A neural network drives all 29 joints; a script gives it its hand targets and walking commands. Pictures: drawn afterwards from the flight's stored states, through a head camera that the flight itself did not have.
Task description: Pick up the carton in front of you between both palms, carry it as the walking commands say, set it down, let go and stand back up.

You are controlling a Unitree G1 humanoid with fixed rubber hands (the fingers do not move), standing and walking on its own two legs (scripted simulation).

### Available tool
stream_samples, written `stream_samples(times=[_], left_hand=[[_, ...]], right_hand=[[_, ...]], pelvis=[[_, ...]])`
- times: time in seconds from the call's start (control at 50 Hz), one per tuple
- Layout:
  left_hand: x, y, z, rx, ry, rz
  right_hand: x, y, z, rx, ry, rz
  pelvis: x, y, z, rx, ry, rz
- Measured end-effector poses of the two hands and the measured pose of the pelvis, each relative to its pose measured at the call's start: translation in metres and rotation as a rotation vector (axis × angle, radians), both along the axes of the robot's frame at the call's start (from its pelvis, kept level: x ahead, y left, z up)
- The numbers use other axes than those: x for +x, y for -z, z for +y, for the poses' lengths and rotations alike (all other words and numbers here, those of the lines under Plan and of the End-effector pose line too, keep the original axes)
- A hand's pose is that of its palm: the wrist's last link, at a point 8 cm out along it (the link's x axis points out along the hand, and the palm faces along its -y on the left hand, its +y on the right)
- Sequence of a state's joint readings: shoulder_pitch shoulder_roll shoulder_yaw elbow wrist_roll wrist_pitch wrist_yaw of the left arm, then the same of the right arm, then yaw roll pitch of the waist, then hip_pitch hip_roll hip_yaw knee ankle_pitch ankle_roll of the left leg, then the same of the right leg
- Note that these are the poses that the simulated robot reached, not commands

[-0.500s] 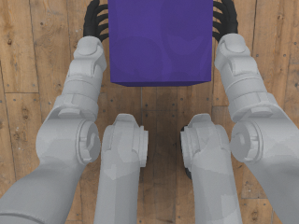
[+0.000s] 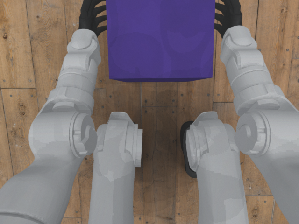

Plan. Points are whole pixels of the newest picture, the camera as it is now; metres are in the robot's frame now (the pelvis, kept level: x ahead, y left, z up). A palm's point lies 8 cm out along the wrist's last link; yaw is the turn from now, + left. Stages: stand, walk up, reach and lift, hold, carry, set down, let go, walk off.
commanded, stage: set down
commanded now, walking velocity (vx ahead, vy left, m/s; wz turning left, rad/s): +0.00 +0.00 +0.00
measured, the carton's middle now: (158, 42) +0.50 +0.01 -0.24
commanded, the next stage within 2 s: let go in 1.28 s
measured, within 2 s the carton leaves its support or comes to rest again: neither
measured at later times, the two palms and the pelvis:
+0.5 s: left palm (57, 19) +0.51 +0.21 -0.09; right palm (263, 15) +0.51 -0.17 -0.09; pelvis +0.01 +0.00 +0.04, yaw +0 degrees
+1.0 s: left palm out of the picture +0.51 +0.22 +0.06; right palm out of the picture +0.51 -0.18 +0.06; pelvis +0.02 +0.00 +0.17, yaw +1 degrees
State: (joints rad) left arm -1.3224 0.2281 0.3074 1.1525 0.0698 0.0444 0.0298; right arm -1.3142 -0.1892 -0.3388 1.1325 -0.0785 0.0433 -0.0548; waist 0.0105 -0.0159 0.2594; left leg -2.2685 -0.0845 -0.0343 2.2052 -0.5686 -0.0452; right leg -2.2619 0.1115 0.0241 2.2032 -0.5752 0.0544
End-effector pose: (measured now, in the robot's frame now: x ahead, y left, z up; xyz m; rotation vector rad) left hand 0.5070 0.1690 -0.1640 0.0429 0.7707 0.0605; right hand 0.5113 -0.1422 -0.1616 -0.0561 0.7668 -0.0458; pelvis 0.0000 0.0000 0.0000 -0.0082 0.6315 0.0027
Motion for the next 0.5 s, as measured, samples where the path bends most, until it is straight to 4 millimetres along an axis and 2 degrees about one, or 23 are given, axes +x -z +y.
stream_samples(times=[0.16,0.26,0.32,0.38,0.5], left_hand=[[-0.016,0.023,0.038,0.055,-0.082,0.016],[-0.006,0.017,0.045,0.047,-0.086,-0.041],[0.001,0.004,0.042,0.035,-0.082,-0.085],[0.005,-0.016,0.038,0.028,-0.079,-0.122],[0.001,-0.069,0.037,0.037,-0.08,-0.132]], right_hand=[[-0.012,0.022,-0.034,-0.048,0.072,0.02],[-0.006,0.018,-0.04,-0.039,0.075,-0.03],[0.0,0.007,-0.038,-0.031,0.072,-0.073],[0.003,-0.013,-0.034,-0.022,0.069,-0.112],[0.001,-0.069,-0.03,-0.025,0.072,-0.132]], pelvis=[[0.001,0.0,0.0,0.0,-0.001,-0.002],[0.002,0.003,0.001,-0.002,-0.002,0.002],[0.003,0.002,0.001,-0.003,-0.003,0.008],[0.004,-0.004,0.001,-0.003,-0.004,0.016],[0.007,-0.037,0.001,-0.001,-0.008,0.062]])
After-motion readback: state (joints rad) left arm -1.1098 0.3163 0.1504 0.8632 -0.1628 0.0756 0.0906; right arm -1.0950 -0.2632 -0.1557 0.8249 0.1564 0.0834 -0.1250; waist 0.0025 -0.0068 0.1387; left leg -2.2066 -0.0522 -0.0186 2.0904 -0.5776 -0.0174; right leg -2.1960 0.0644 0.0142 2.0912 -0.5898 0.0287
